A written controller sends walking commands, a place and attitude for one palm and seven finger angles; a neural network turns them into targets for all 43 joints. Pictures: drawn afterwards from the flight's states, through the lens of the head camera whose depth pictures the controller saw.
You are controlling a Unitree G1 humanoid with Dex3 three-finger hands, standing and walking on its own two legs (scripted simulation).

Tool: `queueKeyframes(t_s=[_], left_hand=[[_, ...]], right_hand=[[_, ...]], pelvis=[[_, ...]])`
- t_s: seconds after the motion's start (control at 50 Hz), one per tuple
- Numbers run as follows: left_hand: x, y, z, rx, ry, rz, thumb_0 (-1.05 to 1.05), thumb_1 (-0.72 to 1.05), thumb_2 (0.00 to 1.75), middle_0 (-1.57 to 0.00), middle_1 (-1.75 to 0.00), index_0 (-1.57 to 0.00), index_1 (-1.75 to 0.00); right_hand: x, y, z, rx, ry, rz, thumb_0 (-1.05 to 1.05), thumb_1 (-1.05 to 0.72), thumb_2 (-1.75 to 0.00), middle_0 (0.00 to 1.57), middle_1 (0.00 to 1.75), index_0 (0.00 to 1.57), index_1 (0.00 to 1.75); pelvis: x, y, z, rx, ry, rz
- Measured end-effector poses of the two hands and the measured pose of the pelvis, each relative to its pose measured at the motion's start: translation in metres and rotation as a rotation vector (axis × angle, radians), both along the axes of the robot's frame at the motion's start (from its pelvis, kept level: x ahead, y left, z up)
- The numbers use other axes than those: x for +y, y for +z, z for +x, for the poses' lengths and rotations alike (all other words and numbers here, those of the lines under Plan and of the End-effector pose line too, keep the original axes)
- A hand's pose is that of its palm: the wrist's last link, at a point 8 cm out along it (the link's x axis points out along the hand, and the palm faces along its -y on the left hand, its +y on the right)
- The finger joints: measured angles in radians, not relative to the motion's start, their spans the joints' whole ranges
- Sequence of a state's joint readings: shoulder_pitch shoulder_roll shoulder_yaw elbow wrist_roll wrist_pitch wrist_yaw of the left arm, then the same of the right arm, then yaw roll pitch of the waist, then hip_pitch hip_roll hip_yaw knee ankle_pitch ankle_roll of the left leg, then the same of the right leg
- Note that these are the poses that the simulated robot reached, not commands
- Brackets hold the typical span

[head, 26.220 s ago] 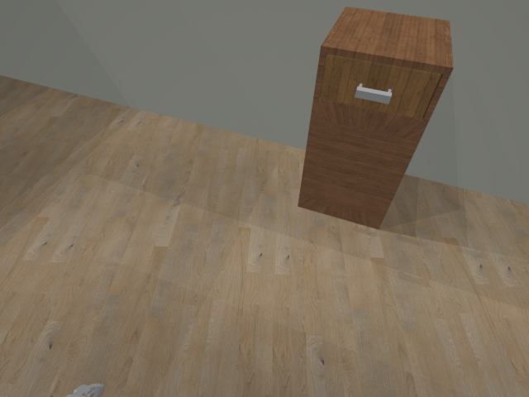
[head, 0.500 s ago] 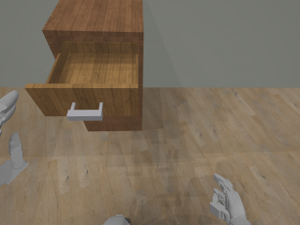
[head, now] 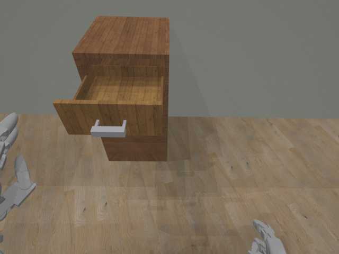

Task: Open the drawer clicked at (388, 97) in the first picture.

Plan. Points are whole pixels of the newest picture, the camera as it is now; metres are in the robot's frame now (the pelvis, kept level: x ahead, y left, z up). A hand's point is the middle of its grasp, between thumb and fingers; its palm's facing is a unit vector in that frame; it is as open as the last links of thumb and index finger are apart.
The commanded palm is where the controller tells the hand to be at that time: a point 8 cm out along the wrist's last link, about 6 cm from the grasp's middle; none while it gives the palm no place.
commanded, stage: let the arm hang, fingers relaxed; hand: left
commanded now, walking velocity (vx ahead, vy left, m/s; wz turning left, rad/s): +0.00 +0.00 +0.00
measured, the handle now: (110, 127) +0.53 +0.24 -0.06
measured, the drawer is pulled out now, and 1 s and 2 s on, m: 0.30 0.30 0.30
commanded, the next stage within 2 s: look to check the result in 1.20 s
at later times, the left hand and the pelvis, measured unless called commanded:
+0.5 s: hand out of the picture +0.02 +0.19 -0.17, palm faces +0.08 -0.98 -0.20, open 6.9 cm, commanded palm none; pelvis +0.01 +0.00 +0.01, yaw +2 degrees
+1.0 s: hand out of the picture +0.01 +0.17 -0.16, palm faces +0.06 -0.98 -0.20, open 7.3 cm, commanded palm none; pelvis +0.00 +0.00 +0.01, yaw +0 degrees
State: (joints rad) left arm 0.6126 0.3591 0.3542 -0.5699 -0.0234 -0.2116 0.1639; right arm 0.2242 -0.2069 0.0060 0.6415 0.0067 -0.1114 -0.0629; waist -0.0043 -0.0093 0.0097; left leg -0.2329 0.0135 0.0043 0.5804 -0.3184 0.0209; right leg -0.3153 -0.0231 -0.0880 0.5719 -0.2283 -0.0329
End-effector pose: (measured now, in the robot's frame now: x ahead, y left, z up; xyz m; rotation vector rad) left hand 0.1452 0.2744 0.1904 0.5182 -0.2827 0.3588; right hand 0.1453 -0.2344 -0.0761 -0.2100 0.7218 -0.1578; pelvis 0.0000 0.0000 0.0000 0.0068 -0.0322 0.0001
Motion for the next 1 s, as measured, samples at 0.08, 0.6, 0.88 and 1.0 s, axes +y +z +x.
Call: queueKeyframes(t_s=[0.08,0.6,0.88,1.0], left_hand=[[-0.001,-0.006,0.007,0.024,0.001,-0.028,0.01,0.89,0.90,-0.21,-0.30,-0.21,-0.30],[-0.030,-0.322,-0.172,1.644,0.337,-0.596,-0.01,0.95,0.90,-0.20,-0.30,-0.20,-0.30],[-0.045,-0.320,-0.157,1.610,0.299,-0.600,0.00,0.91,0.90,-0.20,-0.30,-0.20,-0.30],[-0.051,-0.322,-0.141,1.575,0.270,-0.595,0.01,0.92,0.90,-0.20,-0.30,-0.20,-0.30]], right_hand=[[0.009,0.004,0.004,-0.018,0.003,0.017,0.01,-0.91,-0.90,0.20,0.30,0.20,0.30],[0.009,-0.053,-0.160,0.746,-0.079,0.043,0.01,-0.92,-0.90,0.20,0.30,0.20,0.30],[0.046,-0.065,-0.167,0.727,-0.076,0.151,0.00,-0.91,-0.90,0.20,0.30,0.20,0.30],[0.050,-0.066,-0.163,0.704,-0.085,0.165,0.00,-0.91,-0.90,0.20,0.30,0.20,0.30]], pelvis=[[0.001,0.003,0.004,0.001,0.002,0.002],[0.003,0.010,0.008,-0.002,0.025,-0.013],[0.006,0.012,0.005,-0.010,0.011,-0.005],[0.005,0.011,0.005,-0.008,0.006,-0.004]])
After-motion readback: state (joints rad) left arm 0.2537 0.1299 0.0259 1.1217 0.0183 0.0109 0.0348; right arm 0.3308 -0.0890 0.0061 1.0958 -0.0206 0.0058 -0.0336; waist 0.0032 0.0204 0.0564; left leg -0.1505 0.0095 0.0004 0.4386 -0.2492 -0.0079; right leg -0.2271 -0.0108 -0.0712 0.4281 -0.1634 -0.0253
